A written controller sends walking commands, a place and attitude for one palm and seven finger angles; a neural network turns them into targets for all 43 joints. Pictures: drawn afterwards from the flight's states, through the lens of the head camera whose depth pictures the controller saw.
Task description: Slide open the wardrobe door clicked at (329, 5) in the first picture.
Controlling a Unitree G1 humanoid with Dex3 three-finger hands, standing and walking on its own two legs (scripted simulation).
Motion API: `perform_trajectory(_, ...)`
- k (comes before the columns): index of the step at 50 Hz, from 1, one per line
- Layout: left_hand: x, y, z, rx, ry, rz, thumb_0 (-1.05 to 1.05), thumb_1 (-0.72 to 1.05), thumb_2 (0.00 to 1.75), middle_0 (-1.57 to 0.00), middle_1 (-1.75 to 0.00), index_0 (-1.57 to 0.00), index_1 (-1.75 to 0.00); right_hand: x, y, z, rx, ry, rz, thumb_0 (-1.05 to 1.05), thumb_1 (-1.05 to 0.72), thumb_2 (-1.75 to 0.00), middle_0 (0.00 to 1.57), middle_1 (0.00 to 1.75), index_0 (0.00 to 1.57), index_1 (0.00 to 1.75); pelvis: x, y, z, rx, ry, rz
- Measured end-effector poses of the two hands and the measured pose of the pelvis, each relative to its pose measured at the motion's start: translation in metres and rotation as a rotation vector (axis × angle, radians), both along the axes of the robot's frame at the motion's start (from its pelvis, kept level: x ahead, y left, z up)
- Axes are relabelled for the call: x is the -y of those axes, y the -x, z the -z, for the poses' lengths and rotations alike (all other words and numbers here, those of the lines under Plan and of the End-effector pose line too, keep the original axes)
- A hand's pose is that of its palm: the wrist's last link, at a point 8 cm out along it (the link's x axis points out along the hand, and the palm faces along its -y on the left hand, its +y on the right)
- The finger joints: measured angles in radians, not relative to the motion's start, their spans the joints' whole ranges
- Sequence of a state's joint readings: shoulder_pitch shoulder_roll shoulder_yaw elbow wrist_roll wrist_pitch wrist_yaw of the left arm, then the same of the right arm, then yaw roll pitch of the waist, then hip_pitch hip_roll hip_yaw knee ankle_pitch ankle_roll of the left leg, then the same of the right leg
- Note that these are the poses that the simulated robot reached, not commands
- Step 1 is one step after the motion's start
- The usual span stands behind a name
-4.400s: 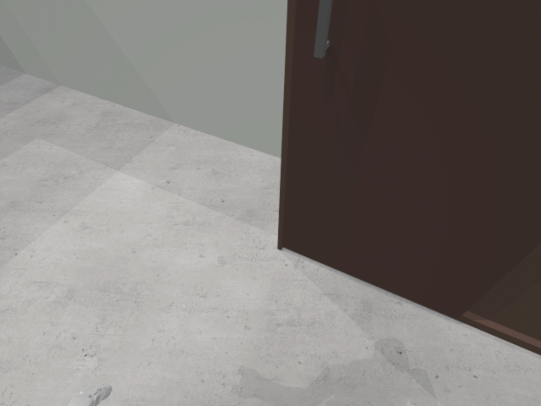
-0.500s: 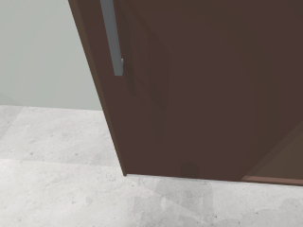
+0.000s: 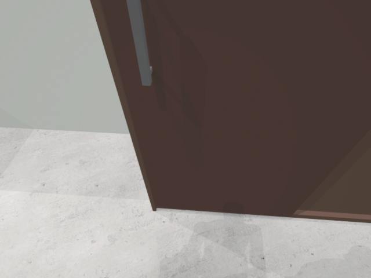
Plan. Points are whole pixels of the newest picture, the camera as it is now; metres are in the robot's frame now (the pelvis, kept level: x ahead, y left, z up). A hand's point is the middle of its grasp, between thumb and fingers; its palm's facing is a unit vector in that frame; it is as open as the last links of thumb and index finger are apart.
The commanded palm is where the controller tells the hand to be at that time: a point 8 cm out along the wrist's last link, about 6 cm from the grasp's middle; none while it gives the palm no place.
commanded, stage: come to a stop and stand still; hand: left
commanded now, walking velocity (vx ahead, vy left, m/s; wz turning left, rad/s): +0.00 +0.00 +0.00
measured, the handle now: (141, 32) +0.54 +0.12 +0.26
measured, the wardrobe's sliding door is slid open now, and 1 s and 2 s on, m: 0.00 0.00 0.00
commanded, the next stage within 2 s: look again from close up in 1.44 s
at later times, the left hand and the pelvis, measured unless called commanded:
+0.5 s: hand out of the picture -0.06 +0.12 -0.17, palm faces +0.06 -0.99 -0.14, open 7.4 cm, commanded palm none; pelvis -0.03 -0.03 +0.01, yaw +0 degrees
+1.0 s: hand out of the picture +0.00 +0.19 -0.17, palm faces +0.07 -0.97 -0.23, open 7.4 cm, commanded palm none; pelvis -0.03 -0.01 +0.00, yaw +2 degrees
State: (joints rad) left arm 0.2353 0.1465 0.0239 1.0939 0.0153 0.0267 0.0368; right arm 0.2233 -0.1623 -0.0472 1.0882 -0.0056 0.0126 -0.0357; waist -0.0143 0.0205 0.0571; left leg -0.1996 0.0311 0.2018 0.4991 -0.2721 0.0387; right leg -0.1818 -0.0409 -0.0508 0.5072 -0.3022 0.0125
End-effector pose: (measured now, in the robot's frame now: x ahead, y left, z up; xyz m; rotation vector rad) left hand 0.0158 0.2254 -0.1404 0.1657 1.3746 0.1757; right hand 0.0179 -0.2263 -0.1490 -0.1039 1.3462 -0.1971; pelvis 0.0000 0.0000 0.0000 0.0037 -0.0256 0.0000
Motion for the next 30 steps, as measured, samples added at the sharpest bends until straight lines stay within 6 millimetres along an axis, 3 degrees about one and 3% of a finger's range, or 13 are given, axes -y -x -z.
perform_trajectory(20,0.048,0.069,0.000,-0.061,0.065,-0.036,0.01,0.91,0.90,-0.20,-0.30,-0.20,-0.30,0.001,0.082,-0.005,-0.134,-0.057,-0.004,0.01,-0.91,-0.90,0.20,0.30,0.19,0.30,0.025,0.028,-0.008,0.018,0.000,-0.009)
perform_trajectory(30,0.058,0.086,0.003,-0.096,0.089,-0.050,0.01,0.90,0.90,-0.20,-0.30,-0.20,-0.30,-0.007,0.100,-0.006,-0.170,-0.067,0.014,0.01,-0.91,-0.90,0.20,0.30,0.19,0.30,0.025,0.031,-0.007,0.010,0.002,-0.007)
